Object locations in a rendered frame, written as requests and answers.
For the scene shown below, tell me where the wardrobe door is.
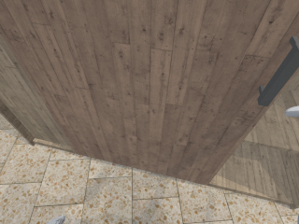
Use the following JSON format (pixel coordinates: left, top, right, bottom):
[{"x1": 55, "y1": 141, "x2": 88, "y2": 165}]
[
  {"x1": 0, "y1": 0, "x2": 299, "y2": 186},
  {"x1": 0, "y1": 35, "x2": 71, "y2": 147}
]

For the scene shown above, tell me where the robot left hand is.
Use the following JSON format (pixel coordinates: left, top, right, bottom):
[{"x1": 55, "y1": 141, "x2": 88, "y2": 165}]
[{"x1": 47, "y1": 215, "x2": 65, "y2": 224}]

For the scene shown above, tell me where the robot right hand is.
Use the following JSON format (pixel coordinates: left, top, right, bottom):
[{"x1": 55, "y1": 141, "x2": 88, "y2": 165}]
[{"x1": 284, "y1": 105, "x2": 299, "y2": 117}]

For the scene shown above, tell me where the handle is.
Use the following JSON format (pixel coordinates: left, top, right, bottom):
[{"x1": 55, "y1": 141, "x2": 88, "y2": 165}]
[{"x1": 257, "y1": 35, "x2": 299, "y2": 106}]

